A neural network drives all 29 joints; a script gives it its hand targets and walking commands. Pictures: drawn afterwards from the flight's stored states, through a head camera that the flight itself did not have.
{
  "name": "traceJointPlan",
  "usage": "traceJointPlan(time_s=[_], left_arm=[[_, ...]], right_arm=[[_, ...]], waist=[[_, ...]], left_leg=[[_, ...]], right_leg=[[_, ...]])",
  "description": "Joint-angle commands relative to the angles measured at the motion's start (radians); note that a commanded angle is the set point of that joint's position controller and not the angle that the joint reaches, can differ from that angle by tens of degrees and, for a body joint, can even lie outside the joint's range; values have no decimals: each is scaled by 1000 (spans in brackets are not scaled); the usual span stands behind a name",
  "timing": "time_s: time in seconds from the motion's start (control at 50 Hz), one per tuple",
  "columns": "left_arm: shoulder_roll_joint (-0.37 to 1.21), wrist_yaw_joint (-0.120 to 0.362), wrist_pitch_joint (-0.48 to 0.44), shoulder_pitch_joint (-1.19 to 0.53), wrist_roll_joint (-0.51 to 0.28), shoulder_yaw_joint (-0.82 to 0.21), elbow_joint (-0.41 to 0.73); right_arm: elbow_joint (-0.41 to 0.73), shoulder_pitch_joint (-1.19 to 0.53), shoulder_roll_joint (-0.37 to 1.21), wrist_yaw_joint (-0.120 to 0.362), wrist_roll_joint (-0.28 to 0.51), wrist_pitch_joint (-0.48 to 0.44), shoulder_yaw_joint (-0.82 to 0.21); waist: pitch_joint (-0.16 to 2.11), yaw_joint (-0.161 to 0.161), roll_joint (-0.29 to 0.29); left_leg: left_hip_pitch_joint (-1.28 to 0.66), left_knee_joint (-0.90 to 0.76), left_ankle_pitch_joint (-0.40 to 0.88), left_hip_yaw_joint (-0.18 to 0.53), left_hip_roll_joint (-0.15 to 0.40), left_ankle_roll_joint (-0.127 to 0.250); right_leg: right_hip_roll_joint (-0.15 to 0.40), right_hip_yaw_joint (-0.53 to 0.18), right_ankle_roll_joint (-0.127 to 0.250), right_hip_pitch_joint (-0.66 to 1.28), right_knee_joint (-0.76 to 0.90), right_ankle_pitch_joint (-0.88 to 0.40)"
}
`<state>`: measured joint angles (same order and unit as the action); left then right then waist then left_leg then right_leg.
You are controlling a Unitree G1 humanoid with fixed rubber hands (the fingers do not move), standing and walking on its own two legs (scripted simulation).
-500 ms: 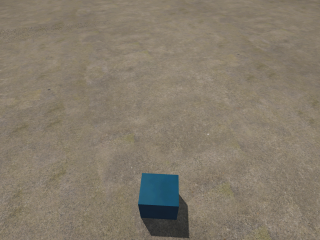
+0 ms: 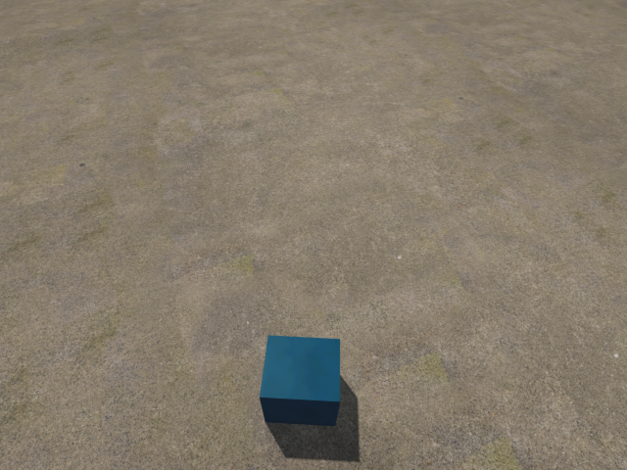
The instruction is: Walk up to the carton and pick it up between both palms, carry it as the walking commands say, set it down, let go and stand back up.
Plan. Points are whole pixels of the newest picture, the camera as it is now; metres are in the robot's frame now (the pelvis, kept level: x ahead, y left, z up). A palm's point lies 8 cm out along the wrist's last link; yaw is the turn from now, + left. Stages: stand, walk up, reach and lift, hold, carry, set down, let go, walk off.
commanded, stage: walk up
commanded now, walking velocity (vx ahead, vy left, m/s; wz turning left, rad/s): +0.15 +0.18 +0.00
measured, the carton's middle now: (302, 381) +0.50 +0.02 -0.67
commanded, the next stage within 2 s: none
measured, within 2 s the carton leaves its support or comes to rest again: neither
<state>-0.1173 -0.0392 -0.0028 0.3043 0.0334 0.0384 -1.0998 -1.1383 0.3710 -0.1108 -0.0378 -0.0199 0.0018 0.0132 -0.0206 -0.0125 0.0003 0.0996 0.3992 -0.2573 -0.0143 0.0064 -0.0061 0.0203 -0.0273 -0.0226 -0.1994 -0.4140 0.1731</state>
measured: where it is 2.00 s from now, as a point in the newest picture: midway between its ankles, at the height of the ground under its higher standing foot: outside the picture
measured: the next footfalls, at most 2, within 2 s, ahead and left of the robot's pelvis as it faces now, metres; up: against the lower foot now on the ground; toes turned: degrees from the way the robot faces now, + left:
right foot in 0.58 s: +0.14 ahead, -0.06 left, +0.00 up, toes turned -6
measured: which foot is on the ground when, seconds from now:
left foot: down 0.00-1.00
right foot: down 0.00-0.24, up 0.26-0.56, down 0.58-1.00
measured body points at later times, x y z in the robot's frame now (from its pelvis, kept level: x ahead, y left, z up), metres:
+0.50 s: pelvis +0.06 +0.06 +0.00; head +0.06 +0.09 +0.45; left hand +0.11 +0.30 -0.16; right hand +0.00 -0.13 -0.15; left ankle +0.02 +0.16 -0.74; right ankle +0.07 -0.08 -0.71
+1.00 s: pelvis +0.09 +0.04 +0.00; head +0.11 +0.04 +0.45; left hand +0.12 +0.26 -0.16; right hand +0.08 -0.17 -0.16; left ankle +0.02 +0.16 -0.74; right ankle +0.10 -0.06 -0.74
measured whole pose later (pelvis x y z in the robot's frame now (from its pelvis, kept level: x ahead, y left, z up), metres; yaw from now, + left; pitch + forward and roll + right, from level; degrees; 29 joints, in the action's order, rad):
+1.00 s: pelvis +0.09 +0.04 +0.00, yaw -1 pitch -1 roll -1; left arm -0.13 -0.04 0.00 0.23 0.01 0.03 -1.13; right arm -1.11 0.29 -0.12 -0.05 -0.01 -0.01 0.03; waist -0.05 -0.02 -0.02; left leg 0.05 0.41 -0.33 -0.10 0.05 -0.01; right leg 0.00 0.09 0.03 -0.18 -0.43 0.22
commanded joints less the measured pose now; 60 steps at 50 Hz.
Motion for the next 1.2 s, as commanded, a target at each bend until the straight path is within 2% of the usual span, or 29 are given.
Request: traceJointPlan(time_s=[0.0,0.02,0.04,0.06,0.08,0.14,0.16,0.18,0.2,0.22,0.24,0.26,0.28,0.3,0.32,0.34,0.38,0.4,0.42,0.44,0.48,0.52,0.54,0.58,0.6,0.66,0.72,1.06,1.18], left_arm=[[-177,-12,-7,166,4,39,12],[-209,-18,-7,226,4,50,-3],[-239,-25,-9,246,4,61,-13],[-244,-38,-4,225,5,62,-10],[-231,-42,-4,180,2,61,-2],[-220,-5,-5,50,6,64,36],[-214,4,0,-32,4,69,61],[-194,10,1,-58,3,67,63],[-148,17,-1,-35,3,52,68],[-85,22,-7,-23,5,29,86],[-64,18,1,-44,4,26,110],[-108,18,8,-77,-5,40,116],[-114,21,16,-58,-9,40,96],[-103,25,16,-16,-5,37,76],[-92,28,14,22,0,32,62],[-88,28,16,44,1,33,52],[-81,22,22,48,-4,32,52],[-76,15,26,51,-12,29,51],[-67,13,26,45,-22,19,63],[-65,14,26,29,-23,12,76],[-70,8,33,-9,-23,21,92],[-62,3,27,19,-23,19,94],[-76,-1,18,37,-22,24,83],[-158,-3,-5,50,-17,42,82],[-150,-3,-4,1,-20,31,65],[-95,-12,-4,-34,-17,18,48],[-84,-15,-9,-23,-19,14,36],[-98,-5,-14,-20,-18,3,-16],[-101,-6,-14,4,-20,1,-16]], right_arm=[[19,63,-122,11,-21,6,49],[46,40,-71,15,-24,9,33],[63,20,-77,23,-32,11,39],[82,2,-79,28,-34,14,44],[93,13,-83,29,-34,11,48],[89,89,-72,48,-21,-6,35],[65,171,-62,46,-17,-9,31],[37,253,-71,37,-19,-14,37],[25,302,-92,26,-19,-23,41],[26,320,-164,13,-33,-29,55],[59,262,-212,10,-33,-27,65],[81,187,-213,6,-34,-28,55],[104,123,-191,2,-34,-39,42],[112,75,-169,0,-27,-47,34],[119,61,-155,2,-24,-54,34],[116,77,-149,3,-25,-64,37],[107,93,-129,0,-20,-73,29],[107,88,-117,-5,-17,-71,17],[91,82,-104,-9,-11,-65,11],[70,108,-107,-10,-14,-59,14],[47,131,-113,-9,-12,-46,17],[43,116,-107,-6,-5,-30,20],[47,118,-88,-6,1,-25,18],[65,157,-44,-8,8,-25,12],[50,185,-28,-11,16,-20,5],[42,103,-50,-17,11,-20,10],[28,102,-58,-17,12,-22,14],[30,9,-87,-14,6,-8,26],[30,-9,-95,-15,6,-10,22]], waist=[[-89,54,-61],[-78,74,94],[-53,94,144],[-85,85,128],[-88,64,137],[-72,-29,287],[-81,-91,271],[-91,-115,200],[-94,-117,94],[-101,-119,-160],[-122,-92,-328],[-191,-61,-242],[-227,-30,-120],[-214,-10,-90],[-186,-3,-106],[-186,-4,-117],[-164,-3,-120],[-153,6,-141],[-120,6,-198],[-76,-9,-243],[-44,-22,-220],[-46,1,-188],[-30,10,-137],[43,3,54],[33,-13,150],[-46,-12,63],[-13,-12,-4],[-44,-3,-17],[-37,4,-22]], left_leg=[[301,72,-140,-21,-1,0],[368,223,-138,-37,-10,-16],[434,401,-215,8,25,-29],[466,485,-208,32,55,-42],[453,511,-200,40,64,-49],[161,286,-224,-6,57,-44],[-24,153,-171,-59,18,-35],[-74,71,-101,-101,-9,-39],[-117,-22,-89,-54,47,-29],[-62,-189,-287,190,236,10],[73,-364,-497,406,402,74],[181,-356,-441,418,411,99],[208,-321,-319,364,405,90],[193,-303,-254,289,371,86],[179,-295,-225,247,335,92],[138,-285,-153,238,345,90],[83,-192,272,148,324,91],[81,-113,602,84,296,81],[68,-76,809,-5,246,89],[17,-54,839,-28,219,92],[-2,-25,799,-3,219,103],[35,11,674,1,206,94],[63,31,532,-2,179,78],[177,70,135,-7,106,30],[128,19,6,-21,91,15],[100,-36,127,-5,113,18],[56,-33,264,-10,124,11],[30,-70,154,-20,136,11],[34,-68,158,-21,138,13]], right_leg=[[206,-213,108,97,114,304],[304,-357,156,111,197,342],[394,-469,195,102,247,428],[421,-479,217,52,239,320],[393,-429,214,8,214,232],[251,-227,118,-237,226,433],[175,-129,82,-362,167,424],[125,-82,64,-389,76,396],[86,-48,46,-404,-44,362],[13,31,17,-425,-283,347],[5,65,-6,-392,-477,344],[33,-13,0,-350,-530,309],[45,-40,0,-336,-563,256],[47,-37,-2,-316,-572,217],[47,-14,-4,-293,-545,186],[55,-7,-15,-319,-550,156],[49,2,-24,-312,-502,154],[36,8,-22,-270,-432,154],[12,37,-17,-191,-329,163],[-9,75,-13,-155,-268,166],[-25,109,-2,-124,-197,165],[-16,109,17,-49,-38,49],[18,93,30,32,32,-79],[178,-37,64,193,-21,-494],[196,-53,105,144,-10,-540],[124,-7,90,95,5,-414],[107,1,84,114,0,-410],[90,-9,75,61,50,-260],[91,-15,78,68,51,-281]])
